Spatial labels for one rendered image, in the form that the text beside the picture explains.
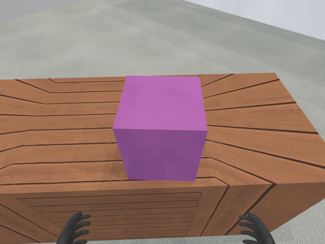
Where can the pedestal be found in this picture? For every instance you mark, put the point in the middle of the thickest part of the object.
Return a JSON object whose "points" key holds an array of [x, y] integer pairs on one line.
{"points": [[59, 156]]}

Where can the robot left hand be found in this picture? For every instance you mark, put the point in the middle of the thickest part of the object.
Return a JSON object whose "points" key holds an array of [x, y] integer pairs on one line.
{"points": [[68, 234]]}

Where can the robot right hand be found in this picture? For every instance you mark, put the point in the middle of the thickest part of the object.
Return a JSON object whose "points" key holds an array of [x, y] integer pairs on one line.
{"points": [[261, 233]]}

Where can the carton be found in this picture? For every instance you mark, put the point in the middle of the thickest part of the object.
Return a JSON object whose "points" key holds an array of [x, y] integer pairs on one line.
{"points": [[160, 127]]}

